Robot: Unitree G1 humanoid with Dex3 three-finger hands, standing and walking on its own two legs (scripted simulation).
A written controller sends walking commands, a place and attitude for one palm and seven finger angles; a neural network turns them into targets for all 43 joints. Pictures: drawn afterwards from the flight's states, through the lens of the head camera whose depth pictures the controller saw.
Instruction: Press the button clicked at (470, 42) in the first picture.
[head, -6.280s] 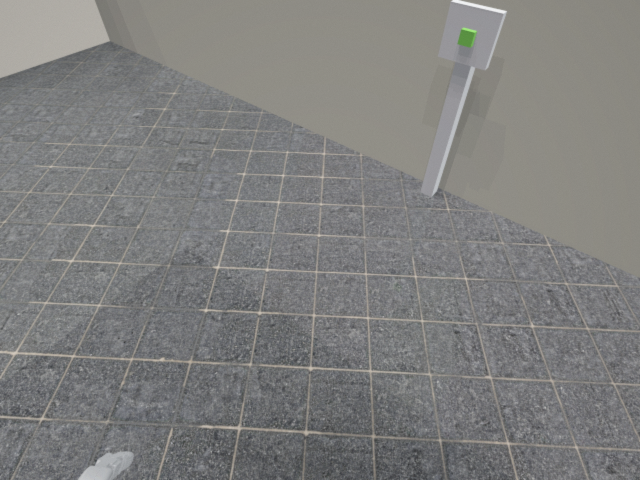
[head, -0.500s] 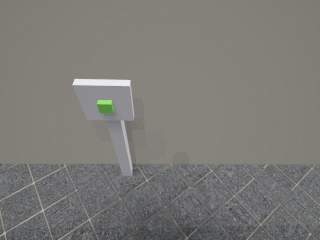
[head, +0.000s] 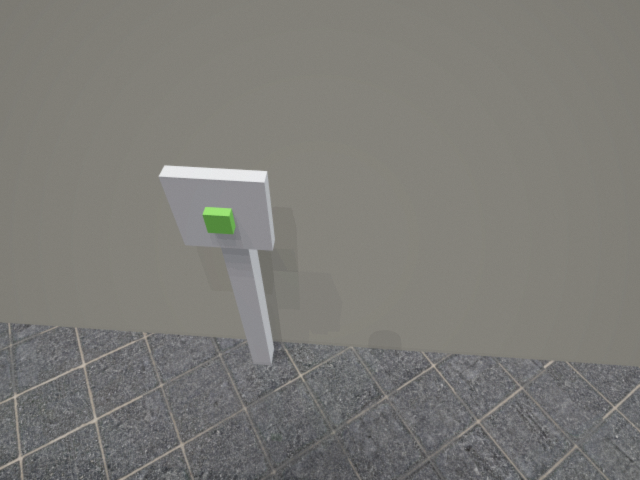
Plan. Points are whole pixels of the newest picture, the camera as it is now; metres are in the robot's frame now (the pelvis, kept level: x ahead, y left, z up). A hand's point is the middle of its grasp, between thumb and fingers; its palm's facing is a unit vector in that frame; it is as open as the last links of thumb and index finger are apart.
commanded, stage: look again from close up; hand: left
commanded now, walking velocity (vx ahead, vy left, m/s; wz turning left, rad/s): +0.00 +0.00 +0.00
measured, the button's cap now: (220, 219) +0.54 +0.22 -0.04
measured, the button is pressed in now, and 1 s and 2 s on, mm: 0 0 0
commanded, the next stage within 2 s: shuffle to correct the standing spot in 0.56 s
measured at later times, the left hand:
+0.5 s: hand out of the picture +0.01 +0.21 -0.18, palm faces +0.00 -0.98 -0.20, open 7.4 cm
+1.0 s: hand out of the picture +0.02 +0.18 -0.19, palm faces +0.02 -0.98 -0.19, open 7.4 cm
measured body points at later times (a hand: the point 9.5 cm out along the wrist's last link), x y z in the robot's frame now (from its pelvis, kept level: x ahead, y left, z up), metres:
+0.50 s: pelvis +0.00 +0.04 -0.01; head +0.01 +0.04 +0.44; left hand +0.01 +0.27 -0.16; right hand -0.01 -0.17 -0.17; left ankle -0.01 +0.14 -0.74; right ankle -0.02 -0.08 -0.74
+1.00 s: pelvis +0.04 +0.02 -0.02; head +0.07 +0.01 +0.43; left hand +0.02 +0.23 -0.17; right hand +0.02 -0.20 -0.18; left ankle -0.01 +0.14 -0.74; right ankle -0.02 -0.08 -0.74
